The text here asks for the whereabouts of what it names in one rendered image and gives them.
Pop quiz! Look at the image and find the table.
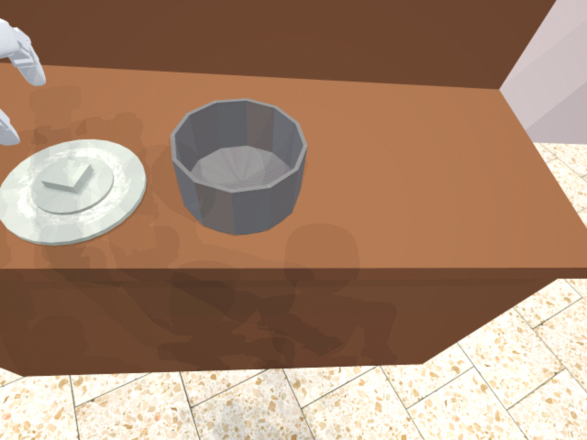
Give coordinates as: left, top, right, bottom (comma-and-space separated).
0, 0, 587, 377

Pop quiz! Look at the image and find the robot left hand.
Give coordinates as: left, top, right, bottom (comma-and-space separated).
0, 18, 46, 146

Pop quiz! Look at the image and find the pot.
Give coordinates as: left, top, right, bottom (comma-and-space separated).
171, 98, 307, 235

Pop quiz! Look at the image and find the knob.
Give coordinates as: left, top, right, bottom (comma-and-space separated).
41, 158, 94, 193

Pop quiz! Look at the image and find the lid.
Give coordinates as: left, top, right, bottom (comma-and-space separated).
0, 139, 147, 246

